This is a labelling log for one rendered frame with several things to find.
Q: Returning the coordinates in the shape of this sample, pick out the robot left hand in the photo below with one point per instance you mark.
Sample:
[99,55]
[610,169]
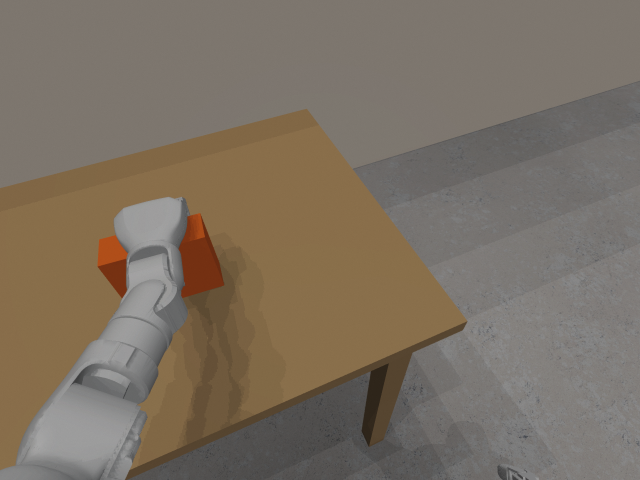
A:
[163,219]

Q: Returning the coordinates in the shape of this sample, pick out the table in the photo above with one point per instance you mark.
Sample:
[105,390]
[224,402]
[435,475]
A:
[320,287]

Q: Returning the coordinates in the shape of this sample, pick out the robot left forearm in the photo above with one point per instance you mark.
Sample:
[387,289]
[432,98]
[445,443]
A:
[123,361]

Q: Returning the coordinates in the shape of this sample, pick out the sponge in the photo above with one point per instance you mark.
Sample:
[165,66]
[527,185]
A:
[201,268]

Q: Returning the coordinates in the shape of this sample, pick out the robot left upper arm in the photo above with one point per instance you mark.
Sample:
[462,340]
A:
[88,435]

